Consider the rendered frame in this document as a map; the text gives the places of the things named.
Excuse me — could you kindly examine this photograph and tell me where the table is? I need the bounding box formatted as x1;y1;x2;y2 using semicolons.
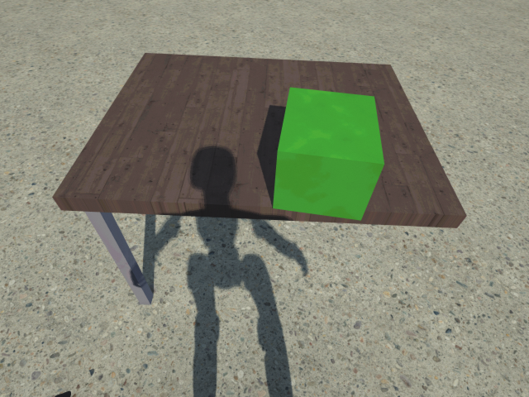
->
52;53;467;305

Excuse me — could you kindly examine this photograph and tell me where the carton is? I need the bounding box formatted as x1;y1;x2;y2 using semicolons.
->
273;88;384;221

